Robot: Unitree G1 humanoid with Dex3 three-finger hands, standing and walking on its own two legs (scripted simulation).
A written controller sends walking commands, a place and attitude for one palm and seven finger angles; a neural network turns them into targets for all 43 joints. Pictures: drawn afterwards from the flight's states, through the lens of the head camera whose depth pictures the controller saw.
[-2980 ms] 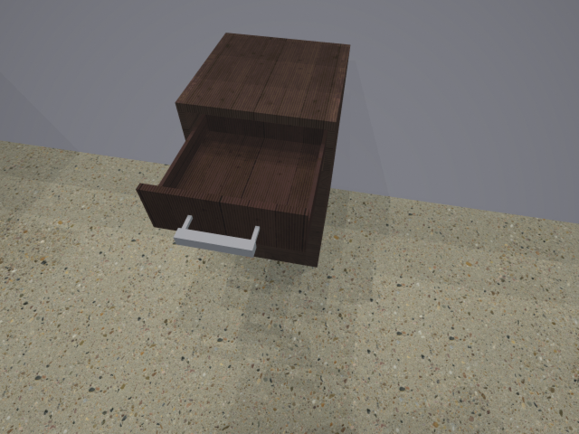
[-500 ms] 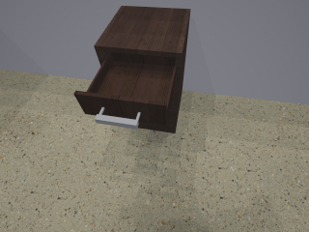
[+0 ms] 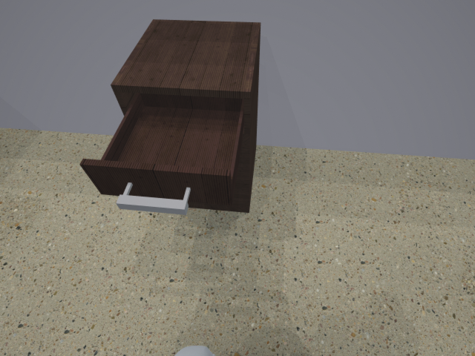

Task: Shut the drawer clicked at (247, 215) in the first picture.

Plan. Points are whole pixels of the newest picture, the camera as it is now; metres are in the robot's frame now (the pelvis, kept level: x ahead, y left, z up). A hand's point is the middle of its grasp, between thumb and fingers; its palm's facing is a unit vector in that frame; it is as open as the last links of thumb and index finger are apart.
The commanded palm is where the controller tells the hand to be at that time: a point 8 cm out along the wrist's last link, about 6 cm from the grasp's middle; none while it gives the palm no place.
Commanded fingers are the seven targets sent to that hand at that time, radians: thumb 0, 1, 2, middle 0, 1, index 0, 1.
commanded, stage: take the last steps up to it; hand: left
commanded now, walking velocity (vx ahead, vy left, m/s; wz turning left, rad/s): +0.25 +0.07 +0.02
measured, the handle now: (155, 196) +0.49 +0.26 -0.15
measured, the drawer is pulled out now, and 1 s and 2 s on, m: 0.30 0.30 0.30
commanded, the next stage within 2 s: come to a stop and stand still in 0.36 s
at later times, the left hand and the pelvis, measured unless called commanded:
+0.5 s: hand (147, 312) +0.21 +0.21 -0.16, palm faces +0.04 -0.97 -0.23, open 7.3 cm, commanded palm none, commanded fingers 0.00 0.90 0.90 -0.20 -0.30 -0.20 -0.30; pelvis +0.13 +0.02 +0.00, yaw +0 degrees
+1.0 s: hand (158, 313) +0.21 +0.19 -0.17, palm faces +0.08 -0.96 -0.25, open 7.3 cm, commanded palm none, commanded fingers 0.00 0.90 0.90 -0.20 -0.30 -0.20 -0.30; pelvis +0.17 +0.00 +0.00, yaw +1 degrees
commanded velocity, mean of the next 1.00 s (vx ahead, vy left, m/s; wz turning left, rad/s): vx -0.02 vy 0.06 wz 0.02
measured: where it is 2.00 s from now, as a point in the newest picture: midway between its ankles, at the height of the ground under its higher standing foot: outside the picture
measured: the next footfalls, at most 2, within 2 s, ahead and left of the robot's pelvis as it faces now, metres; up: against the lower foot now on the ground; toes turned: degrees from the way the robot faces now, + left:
left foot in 0.26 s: +0.22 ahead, +0.12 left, +0.00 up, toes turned +1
right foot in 0.56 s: +0.20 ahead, -0.10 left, +0.00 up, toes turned -3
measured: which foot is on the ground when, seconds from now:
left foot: up 0.00-0.24, down 0.26-1.00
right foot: down 0.00-0.26, up 0.28-0.54, down 0.56-1.00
